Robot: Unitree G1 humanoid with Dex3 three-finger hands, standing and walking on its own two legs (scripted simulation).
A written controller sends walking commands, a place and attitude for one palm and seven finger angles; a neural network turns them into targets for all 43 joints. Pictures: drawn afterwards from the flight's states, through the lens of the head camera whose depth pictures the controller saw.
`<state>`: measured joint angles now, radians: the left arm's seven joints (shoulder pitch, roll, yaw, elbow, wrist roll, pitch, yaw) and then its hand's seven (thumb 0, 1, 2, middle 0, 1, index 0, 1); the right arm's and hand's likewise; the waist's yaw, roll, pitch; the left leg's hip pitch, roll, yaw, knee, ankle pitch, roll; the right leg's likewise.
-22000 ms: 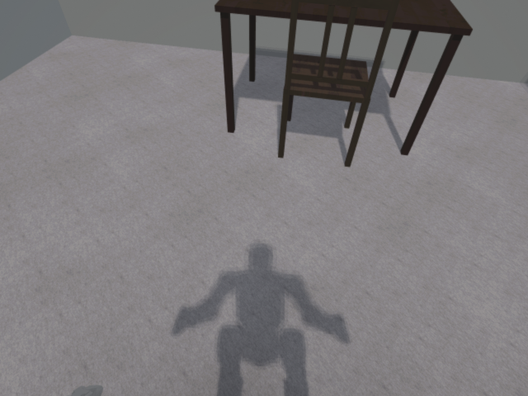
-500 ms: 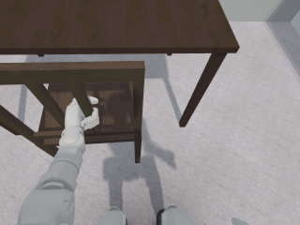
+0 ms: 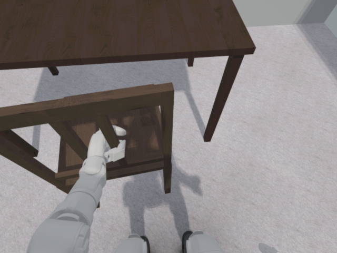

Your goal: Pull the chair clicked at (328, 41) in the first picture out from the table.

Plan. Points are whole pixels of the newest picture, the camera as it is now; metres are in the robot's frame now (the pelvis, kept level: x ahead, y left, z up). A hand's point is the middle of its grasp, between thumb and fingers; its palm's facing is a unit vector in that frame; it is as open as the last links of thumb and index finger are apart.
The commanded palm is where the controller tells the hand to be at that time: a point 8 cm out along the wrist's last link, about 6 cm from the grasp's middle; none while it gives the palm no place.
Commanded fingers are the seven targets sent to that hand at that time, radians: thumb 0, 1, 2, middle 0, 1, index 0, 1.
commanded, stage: step backward, pulling the chair out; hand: left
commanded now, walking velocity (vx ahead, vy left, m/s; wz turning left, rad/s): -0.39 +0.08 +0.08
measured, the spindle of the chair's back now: (80, 148) +0.39 +0.24 -0.06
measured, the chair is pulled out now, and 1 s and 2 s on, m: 0.14 0.18 0.18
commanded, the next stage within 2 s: stop walking, hand still on the chair in 1.92 s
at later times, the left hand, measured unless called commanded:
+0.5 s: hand (124, 161) +0.35 +0.11 -0.05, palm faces +0.02 -0.98 -0.19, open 5.5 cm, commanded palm +0.36 +0.16 -0.05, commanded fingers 0.00 0.90 0.90 -0.50 -1.45 -0.50 -1.45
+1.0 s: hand (123, 161) +0.35 +0.11 -0.05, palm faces +0.02 -0.98 -0.20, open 5.6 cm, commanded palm +0.35 +0.16 -0.05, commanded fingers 0.00 0.90 0.90 -0.50 -1.45 -0.50 -1.45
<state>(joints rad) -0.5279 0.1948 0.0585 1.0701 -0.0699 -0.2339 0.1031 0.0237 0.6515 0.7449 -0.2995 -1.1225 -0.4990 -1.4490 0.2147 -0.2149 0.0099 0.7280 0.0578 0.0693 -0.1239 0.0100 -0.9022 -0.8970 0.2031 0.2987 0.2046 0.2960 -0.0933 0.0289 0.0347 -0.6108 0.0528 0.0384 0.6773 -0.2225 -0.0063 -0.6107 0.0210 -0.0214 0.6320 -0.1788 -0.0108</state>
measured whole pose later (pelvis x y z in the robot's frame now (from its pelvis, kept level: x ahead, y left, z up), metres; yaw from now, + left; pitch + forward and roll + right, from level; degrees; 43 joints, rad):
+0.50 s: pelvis -0.02 -0.01 +0.00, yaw +1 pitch +5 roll +0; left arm -0.52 0.16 -0.01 1.08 -0.08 -0.23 0.14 0.02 0.64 0.75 -0.30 -1.13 -0.50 -1.45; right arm 0.22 -0.26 0.01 0.75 0.07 0.00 -0.15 0.01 -0.90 -0.90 0.20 0.30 0.20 0.30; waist -0.07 0.02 0.07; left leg -0.56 0.04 0.03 0.65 -0.18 -0.01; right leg -0.57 0.01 -0.03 0.64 -0.16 -0.02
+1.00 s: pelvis -0.02 -0.01 +0.00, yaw +1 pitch +5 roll +0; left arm -0.54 0.16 0.00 1.10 -0.07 -0.23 0.13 0.02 0.62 0.77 -0.31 -1.15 -0.50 -1.45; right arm 0.19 -0.24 0.01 0.76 0.06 -0.02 -0.14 0.01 -0.90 -0.90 0.20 0.30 0.20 0.30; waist -0.07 0.03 0.07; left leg -0.58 0.04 0.02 0.69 -0.20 -0.02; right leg -0.58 0.01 -0.04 0.67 -0.18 -0.03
